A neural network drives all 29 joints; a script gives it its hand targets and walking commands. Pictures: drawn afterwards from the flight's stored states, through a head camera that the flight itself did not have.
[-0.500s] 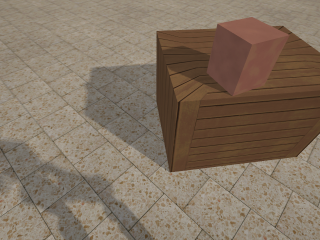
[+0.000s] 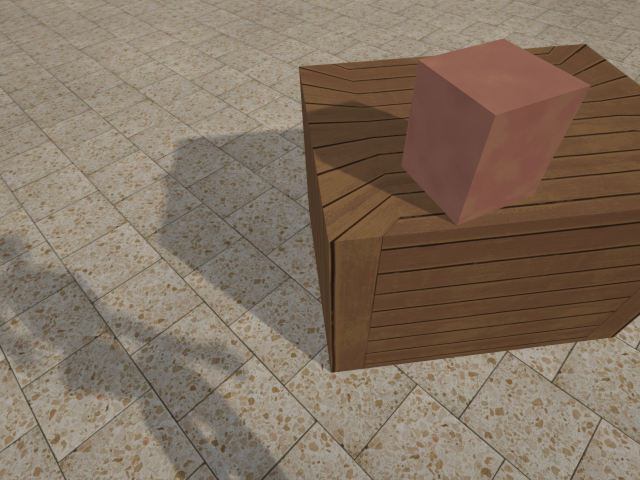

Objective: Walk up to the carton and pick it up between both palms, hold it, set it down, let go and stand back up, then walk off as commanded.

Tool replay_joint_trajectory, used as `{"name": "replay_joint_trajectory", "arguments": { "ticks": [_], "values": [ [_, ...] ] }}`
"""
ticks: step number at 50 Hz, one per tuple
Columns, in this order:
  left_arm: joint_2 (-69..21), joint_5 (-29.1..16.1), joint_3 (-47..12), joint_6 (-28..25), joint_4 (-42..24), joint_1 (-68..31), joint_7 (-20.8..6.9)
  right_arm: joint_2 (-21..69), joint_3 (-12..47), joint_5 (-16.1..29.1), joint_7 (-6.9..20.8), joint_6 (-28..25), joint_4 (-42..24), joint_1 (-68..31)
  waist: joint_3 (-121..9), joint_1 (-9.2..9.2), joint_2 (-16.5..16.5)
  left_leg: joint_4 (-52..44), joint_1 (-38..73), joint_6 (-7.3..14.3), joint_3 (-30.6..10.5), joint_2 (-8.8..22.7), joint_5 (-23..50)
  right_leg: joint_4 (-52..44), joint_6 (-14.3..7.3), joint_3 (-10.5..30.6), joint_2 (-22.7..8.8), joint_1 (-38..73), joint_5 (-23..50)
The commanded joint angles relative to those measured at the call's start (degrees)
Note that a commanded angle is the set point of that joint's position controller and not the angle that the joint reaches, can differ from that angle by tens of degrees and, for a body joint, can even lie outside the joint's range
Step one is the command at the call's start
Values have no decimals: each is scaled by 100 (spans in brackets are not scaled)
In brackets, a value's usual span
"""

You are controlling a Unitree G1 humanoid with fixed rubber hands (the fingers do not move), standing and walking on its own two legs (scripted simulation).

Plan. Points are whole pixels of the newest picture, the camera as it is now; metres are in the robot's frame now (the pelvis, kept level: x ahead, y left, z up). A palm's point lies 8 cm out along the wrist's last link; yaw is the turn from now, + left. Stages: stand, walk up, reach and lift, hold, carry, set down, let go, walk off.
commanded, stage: walk up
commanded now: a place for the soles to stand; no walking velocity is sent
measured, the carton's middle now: (479, 132) +0.74 -0.31 +0.01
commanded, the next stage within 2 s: none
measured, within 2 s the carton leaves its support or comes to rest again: neither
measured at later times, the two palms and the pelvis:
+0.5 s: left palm (177, 479) +0.17 +0.21 -0.10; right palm out of the picture +0.10 -0.46 -0.11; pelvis +0.08 -0.11 -0.02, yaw -3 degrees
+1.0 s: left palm (217, 442) +0.22 +0.16 -0.11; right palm out of the picture +0.21 -0.50 -0.09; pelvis +0.15 -0.15 -0.01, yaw +2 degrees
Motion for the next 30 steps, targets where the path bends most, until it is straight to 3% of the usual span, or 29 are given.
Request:
{"name": "replay_joint_trajectory", "arguments": {
  "ticks": [1,2,3,4,5,6,7,8,10,12,14,16,17,19,20,21,22,23,24,25,26,27,28,29,30],
  "values": [
    [943,7,521,-41,-718,-225,109,-1057,-381,-56,-224,-171,55,1397,-1009,-320,-782,-1445,2271,376,-6,79,2182,1685,-29,167,-479,-103,3283],
    [739,52,410,-44,-860,-340,92,-1518,-593,-107,-293,-182,114,1721,-1117,-639,55,-1434,3453,701,-1332,1072,1443,2396,161,240,-280,-1699,1658],
    [591,98,406,4,-921,-218,80,-1893,-683,-177,-375,-179,34,1687,-840,-463,575,-1653,3484,1178,-3468,2321,786,3296,306,423,-16,-2944,-1105],
    [1194,147,580,124,-848,-123,90,-2026,-712,-44,-407,-142,-194,1247,-635,-402,-202,-2030,2478,1611,-3937,2772,-971,3865,369,1025,-282,-2794,-1321],
    [1471,122,644,183,-791,-153,24,-2052,-707,41,-384,-134,-273,809,-67,-354,-145,-2292,1677,1772,-3843,2811,-1598,4280,418,1351,-420,-2730,-1311],
    [1436,85,667,199,-682,-69,5,-1871,-635,14,-372,-144,-352,386,359,-128,-274,-2280,1118,1656,-3433,2603,-1434,4333,452,1433,-519,-2602,-1180],
    [1346,86,683,206,-565,-56,-31,-1609,-523,-64,-349,-168,-401,144,742,45,-443,-2230,578,1390,-2705,2137,-1170,3953,366,1371,-548,-2407,-1009],
    [1240,115,683,200,-466,63,-78,-1529,-490,-87,-303,-195,-385,85,915,116,-188,-2228,305,1131,-2031,1776,-797,3667,380,1320,-501,-2151,-583],
    [1038,74,649,169,-373,264,-137,-1531,-493,-132,-214,-237,-413,175,618,23,414,-2151,524,977,-1300,1419,-158,3410,430,1051,-414,-2017,-131],
    [915,54,603,181,-440,187,-161,-1617,-568,-136,-172,-251,-345,368,312,-40,474,-1929,1189,894,-1117,1382,266,3014,423,931,-413,-2240,92],
    [838,82,552,175,-542,-5,-167,-1671,-611,-127,-132,-228,-354,525,123,-195,679,-1710,1533,959,-839,1381,692,2434,477,640,-530,-2314,7],
    [1006,90,571,158,-598,-182,-161,-1837,-664,-135,-99,-172,-403,422,-4,-278,1008,-1545,1608,1001,-898,1408,319,1932,516,570,-537,-2061,-232],
    [980,96,571,159,-593,-317,-177,-1836,-690,-141,-100,-174,-424,424,113,-336,861,-1520,1498,1071,-944,1470,380,1615,494,590,-611,-2071,-237],
    [1035,119,614,97,-550,-262,-149,-1903,-680,-91,-110,-126,-498,353,-182,-296,894,-1151,1510,1009,-879,1548,1063,1137,441,582,-555,-1569,-305],
    [999,101,635,78,-498,-61,-130,-1946,-663,-108,-99,-90,-504,176,-360,-158,1039,-917,1437,963,-682,1446,1324,812,356,439,-462,-1197,-223],
    [924,144,644,29,-382,208,-116,-1744,-620,-53,-117,-70,-536,3,-366,117,747,-605,961,841,-537,1463,1599,344,275,403,-434,-572,373],
    [1043,180,734,23,-163,740,-73,-1518,-503,-30,-141,-54,-594,-71,-687,427,103,124,464,646,-323,1244,1100,11,289,373,-361,334,877],
    [1354,267,870,17,29,1175,-33,-1120,-385,-55,-146,21,-592,12,-779,681,-848,1120,-338,504,-75,842,-200,-239,395,633,-460,1087,612],
    [1898,333,941,6,-156,1112,13,-755,-256,-59,-176,79,-702,-35,-126,778,-2236,2134,-1317,235,-16,-136,-1522,-1553,310,2698,-1479,382,-879],
    [2067,266,896,13,-282,593,48,-1153,-315,34,-278,163,-594,-193,177,662,-1790,2564,-1423,239,-537,-162,-1430,-1858,26,3331,-1703,-169,-1975],
    [1932,182,886,25,-388,446,39,-1275,-349,72,-242,162,-528,-178,544,543,-1309,2652,-1403,239,-687,12,-1025,-1828,-76,3159,-1625,-426,-2439],
    [1729,176,799,16,-388,305,48,-1291,-358,59,-220,173,-408,-44,687,447,-1059,2633,-1314,176,-904,28,-725,-1692,60,2819,-1375,-502,-1970],
    [1599,168,786,-13,-496,195,71,-1262,-376,24,-191,142,-290,172,716,323,-876,2584,-1166,190,-819,87,-420,-1448,77,2402,-1270,-447,-1436],
    [1434,160,731,-44,-522,64,72,-1220,-376,19,-171,112,-217,476,479,206,-880,2459,-1063,155,-713,115,-236,-1308,-15,1991,-1097,-276,-979],
    [1342,145,711,-66,-548,43,76,-1224,-362,25,-129,85,-151,468,380,238,-843,2282,-975,118,-623,68,-211,-1271,-140,1916,-1040,-117,-768]
  ]
}}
